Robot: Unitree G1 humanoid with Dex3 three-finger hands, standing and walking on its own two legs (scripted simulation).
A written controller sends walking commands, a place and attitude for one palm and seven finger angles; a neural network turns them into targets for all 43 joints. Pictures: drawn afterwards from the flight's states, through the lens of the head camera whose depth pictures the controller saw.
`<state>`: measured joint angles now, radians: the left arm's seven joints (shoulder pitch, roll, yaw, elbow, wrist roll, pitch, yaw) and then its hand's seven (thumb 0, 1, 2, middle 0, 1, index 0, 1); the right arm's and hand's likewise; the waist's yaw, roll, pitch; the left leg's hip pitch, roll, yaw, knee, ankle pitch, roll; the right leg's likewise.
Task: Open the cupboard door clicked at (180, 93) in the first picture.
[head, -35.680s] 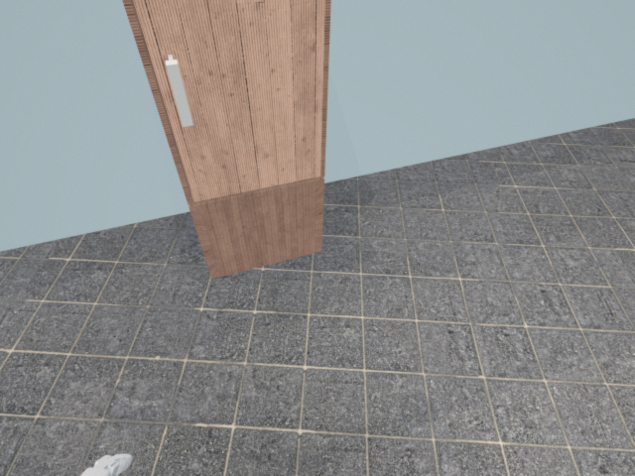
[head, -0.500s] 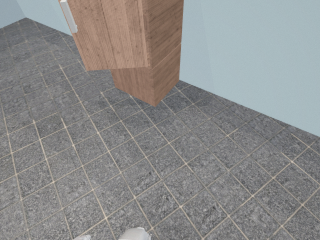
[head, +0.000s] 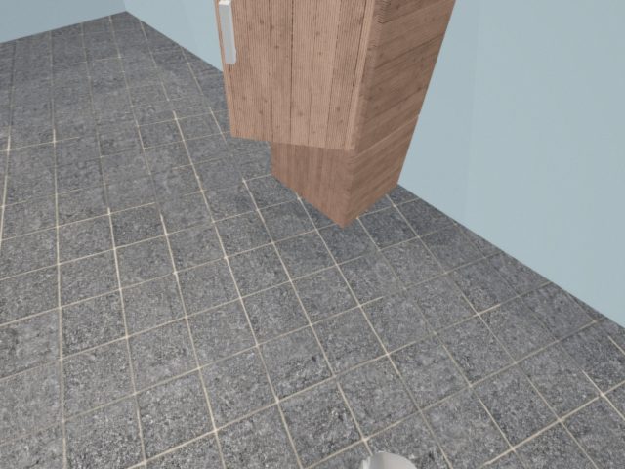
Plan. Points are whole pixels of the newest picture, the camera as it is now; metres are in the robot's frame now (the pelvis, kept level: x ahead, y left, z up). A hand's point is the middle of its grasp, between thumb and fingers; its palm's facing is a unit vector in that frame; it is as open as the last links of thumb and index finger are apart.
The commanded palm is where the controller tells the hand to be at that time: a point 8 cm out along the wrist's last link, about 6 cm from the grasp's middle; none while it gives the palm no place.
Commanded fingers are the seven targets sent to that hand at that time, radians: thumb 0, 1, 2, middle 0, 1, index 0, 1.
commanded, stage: take the last steps up to it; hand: left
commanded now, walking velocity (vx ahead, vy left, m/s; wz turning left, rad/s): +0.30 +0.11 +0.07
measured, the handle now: (229, 30) +1.13 +0.31 +0.02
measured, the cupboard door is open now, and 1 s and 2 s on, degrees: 38 38 38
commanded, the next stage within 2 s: come to a stop and stand still in 1.40 s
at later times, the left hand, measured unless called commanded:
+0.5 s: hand (213, 422) +0.20 +0.16 -0.16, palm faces +0.13 -0.96 -0.23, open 7.0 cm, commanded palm none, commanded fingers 0.00 0.90 0.90 -0.20 -0.30 -0.20 -0.30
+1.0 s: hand (181, 342) +0.33 +0.25 -0.18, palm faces +0.12 -0.98 -0.15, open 7.4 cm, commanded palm none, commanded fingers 0.00 0.90 0.90 -0.20 -0.30 -0.20 -0.30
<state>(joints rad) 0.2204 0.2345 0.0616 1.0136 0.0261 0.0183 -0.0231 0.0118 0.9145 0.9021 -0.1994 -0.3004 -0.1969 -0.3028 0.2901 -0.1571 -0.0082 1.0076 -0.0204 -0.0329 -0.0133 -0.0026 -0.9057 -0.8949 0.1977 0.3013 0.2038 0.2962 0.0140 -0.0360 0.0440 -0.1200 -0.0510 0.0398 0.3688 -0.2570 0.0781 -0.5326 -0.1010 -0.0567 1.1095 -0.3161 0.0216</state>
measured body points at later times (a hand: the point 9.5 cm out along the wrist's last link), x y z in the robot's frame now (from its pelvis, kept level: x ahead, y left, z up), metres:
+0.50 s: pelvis +0.15 -0.04 +0.00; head +0.18 -0.05 +0.45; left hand +0.20 +0.21 -0.14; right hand +0.16 -0.27 -0.16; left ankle +0.17 +0.13 -0.67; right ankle +0.15 -0.11 -0.74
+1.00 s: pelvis +0.33 +0.07 +0.00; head +0.36 +0.09 +0.44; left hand +0.33 +0.30 -0.17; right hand +0.42 -0.16 -0.14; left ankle +0.33 +0.16 -0.74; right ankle +0.33 -0.06 -0.66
